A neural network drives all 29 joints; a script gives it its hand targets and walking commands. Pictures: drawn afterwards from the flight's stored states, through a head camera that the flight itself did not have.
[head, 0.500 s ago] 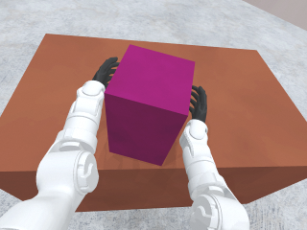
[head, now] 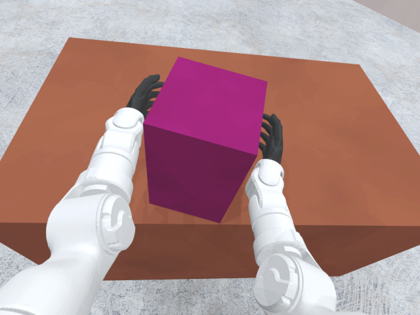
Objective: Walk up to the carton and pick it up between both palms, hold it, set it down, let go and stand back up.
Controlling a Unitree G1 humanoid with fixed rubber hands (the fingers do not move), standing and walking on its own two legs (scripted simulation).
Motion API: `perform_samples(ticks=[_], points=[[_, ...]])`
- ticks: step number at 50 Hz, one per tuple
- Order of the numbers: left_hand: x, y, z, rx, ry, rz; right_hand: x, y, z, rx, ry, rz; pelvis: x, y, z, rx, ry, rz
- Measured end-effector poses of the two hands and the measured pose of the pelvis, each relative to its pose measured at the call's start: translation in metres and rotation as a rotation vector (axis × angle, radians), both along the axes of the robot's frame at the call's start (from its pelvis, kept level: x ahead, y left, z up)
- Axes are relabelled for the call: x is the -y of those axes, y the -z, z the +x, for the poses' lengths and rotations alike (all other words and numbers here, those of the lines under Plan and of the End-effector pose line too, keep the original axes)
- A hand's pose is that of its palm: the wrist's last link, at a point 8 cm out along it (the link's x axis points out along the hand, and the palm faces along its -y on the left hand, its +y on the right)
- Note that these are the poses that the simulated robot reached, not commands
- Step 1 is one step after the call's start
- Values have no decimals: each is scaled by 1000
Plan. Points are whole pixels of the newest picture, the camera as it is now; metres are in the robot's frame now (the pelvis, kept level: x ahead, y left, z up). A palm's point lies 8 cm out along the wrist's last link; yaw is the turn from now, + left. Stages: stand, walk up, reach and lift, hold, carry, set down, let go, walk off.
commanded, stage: set down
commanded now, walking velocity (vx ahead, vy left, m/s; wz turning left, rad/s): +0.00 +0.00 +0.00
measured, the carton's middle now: (201, 149) +0.44 -0.02 +0.04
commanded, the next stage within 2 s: none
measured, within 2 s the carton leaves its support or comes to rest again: rests again in 1.38 s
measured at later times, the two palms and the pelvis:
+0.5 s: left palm (137, 117) +0.47 +0.11 +0.10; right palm (267, 160) +0.38 -0.14 +0.07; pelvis +0.00 +0.00 +0.00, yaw +0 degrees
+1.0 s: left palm (135, 120) +0.47 +0.12 +0.09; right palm (264, 161) +0.38 -0.14 +0.07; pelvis +0.00 +0.00 +0.00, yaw +1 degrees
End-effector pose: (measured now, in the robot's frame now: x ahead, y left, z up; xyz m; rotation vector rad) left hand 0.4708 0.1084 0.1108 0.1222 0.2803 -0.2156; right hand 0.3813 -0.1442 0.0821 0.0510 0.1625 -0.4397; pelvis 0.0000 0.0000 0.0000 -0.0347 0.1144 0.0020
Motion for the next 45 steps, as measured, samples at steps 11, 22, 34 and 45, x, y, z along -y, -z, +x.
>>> perform_samples(ticks=[11, 22, 34, 45], points=[[1, 14, 2, -17, 1, -12, 0, 13, 0, -13, 1, 5, -2, 0, 8, 9, 4, -5], [-4, 15, -2, -5, -10, -6, -3, 12, 0, -4, -16, -5, 2, 0, 6, 15, -7, -7], [-3, 16, -1, -6, -5, -19, -3, 12, 0, -3, -9, -15, 2, 0, 2, 4, -8, -3], [-9, 23, 0, 1, -11, -18, -6, 15, 3, 16, -18, -25, -1, 1, 5, -15, -5, -8]])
